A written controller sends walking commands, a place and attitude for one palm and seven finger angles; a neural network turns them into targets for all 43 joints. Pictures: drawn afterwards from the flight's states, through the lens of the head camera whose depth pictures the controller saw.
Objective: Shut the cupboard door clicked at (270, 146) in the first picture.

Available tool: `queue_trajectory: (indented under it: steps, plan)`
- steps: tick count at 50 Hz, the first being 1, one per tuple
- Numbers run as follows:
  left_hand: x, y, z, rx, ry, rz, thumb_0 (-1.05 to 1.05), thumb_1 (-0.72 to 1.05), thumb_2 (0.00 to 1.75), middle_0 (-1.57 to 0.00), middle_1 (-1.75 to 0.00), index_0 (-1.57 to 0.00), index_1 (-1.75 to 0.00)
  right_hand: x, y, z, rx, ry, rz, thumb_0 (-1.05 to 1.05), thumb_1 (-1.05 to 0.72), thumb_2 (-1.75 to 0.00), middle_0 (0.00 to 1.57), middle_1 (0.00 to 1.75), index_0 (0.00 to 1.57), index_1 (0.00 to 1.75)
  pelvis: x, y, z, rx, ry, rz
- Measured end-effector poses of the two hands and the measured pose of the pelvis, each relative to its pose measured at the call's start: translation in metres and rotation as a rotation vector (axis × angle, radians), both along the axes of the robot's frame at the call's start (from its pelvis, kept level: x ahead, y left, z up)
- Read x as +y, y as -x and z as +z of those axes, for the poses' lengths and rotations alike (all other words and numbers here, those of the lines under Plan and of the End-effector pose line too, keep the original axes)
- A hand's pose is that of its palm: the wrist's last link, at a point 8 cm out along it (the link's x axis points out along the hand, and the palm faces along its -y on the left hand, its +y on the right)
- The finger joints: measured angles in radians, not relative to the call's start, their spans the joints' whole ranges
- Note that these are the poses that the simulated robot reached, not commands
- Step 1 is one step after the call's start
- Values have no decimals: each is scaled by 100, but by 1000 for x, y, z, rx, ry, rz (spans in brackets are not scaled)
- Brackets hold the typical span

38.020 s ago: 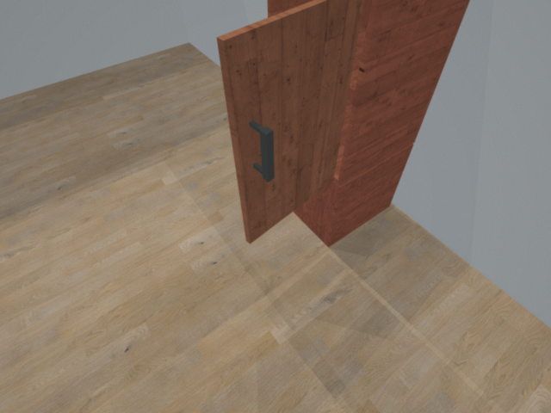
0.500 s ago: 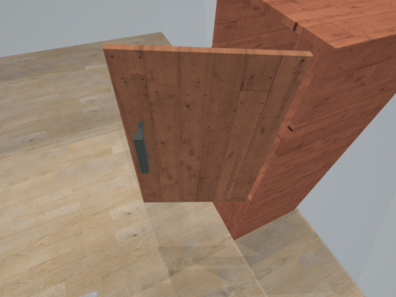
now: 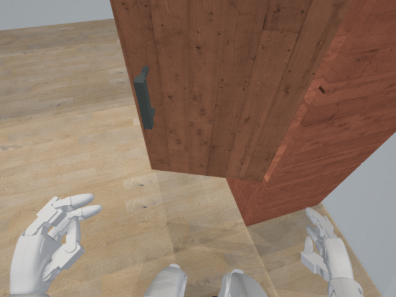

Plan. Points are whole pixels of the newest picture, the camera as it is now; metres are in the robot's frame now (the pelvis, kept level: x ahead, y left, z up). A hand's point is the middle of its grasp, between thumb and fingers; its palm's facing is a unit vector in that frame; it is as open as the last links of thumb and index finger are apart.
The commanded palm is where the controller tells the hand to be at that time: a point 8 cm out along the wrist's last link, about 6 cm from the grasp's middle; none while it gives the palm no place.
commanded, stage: raise the hand and make a fist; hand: left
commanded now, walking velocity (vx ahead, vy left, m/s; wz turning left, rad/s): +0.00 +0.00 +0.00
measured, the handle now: (146, 99) +0.49 +0.18 +0.11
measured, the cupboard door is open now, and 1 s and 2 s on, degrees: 67 67 67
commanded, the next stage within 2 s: bring the fist close to the handle in 1.34 s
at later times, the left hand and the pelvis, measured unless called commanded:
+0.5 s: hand (96, 207) +0.25 +0.22 +0.06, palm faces -0.03 -1.00 +0.00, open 3.3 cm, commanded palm +0.22 +0.27 +0.09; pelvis +0.03 +0.04 +0.02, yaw -2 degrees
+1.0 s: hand (72, 175) +0.28 +0.25 +0.12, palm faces +0.02 -1.00 -0.04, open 3.1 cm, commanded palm +0.25 +0.30 +0.11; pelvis +0.04 +0.07 +0.04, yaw -2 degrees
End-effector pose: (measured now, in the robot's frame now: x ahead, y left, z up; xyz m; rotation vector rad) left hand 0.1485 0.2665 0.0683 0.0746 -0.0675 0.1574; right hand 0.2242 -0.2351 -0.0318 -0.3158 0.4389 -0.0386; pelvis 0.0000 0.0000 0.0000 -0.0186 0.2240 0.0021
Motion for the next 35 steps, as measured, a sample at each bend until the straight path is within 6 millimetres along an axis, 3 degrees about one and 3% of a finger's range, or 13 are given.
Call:
queue_trajectory:
  steps: [3,6,10,17,23,26,32,35]
  plan:
    - [-17,-30,11,-54,-15,-136,2,90,90,-61,-75,-61,-75,14,-1,-14,26,-49,3,1,-91,-90,19,30,20,30,-1,-1,-1,12,7,2]
    - [-28,-63,-1,59,10,-249,1,90,90,-66,-81,-67,-81,22,10,-24,83,-105,-39,1,-90,-90,20,30,20,30,-2,-5,2,22,-1,-10]
    - [-22,-86,-11,220,70,-210,2,90,90,-74,-89,-75,-89,22,32,-29,177,-148,-119,1,-90,-90,20,30,21,30,2,-15,12,25,-14,-28]
    - [6,-76,22,122,32,-52,2,90,90,-86,-103,-87,-103,12,57,-27,287,-97,-187,1,-90,-90,20,30,20,30,17,-33,26,33,-13,-40]
    - [5,-76,-1,156,70,-165,1,90,90,-97,-115,-98,-115,11,49,-23,280,-17,-180,1,-90,-90,20,30,20,30,34,-33,21,47,6,-35]
    - [6,-81,0,145,74,-191,2,90,90,-103,-121,-104,-121,19,39,-15,243,-1,-175,1,-91,-90,20,30,20,30,41,-34,21,41,14,-38]
    - [23,-90,35,25,48,-135,2,90,90,-114,-133,-115,-133,50,16,2,174,-39,-130,1,-91,-90,20,30,20,30,55,-38,27,18,27,-36]
    - [27,-92,35,51,51,-134,2,90,90,-119,-138,-120,-139,66,9,7,160,-64,-98,1,-90,-90,20,30,20,30,60,-38,30,11,32,-31]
